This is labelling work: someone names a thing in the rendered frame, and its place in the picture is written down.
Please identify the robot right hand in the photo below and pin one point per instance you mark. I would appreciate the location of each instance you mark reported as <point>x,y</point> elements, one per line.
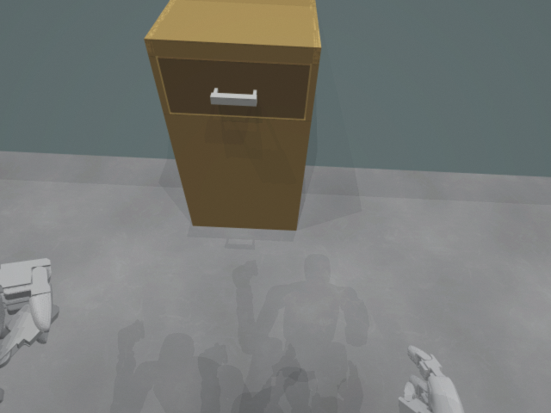
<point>438,395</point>

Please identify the robot left hand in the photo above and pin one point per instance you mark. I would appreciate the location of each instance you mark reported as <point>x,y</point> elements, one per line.
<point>26,292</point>

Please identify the cabinet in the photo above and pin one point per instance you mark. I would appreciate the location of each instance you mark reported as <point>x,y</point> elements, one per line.
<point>239,171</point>

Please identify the handle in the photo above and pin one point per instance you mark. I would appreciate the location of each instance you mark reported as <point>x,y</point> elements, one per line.
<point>233,99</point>

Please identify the drawer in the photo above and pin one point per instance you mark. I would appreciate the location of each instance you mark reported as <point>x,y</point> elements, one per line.
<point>281,87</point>

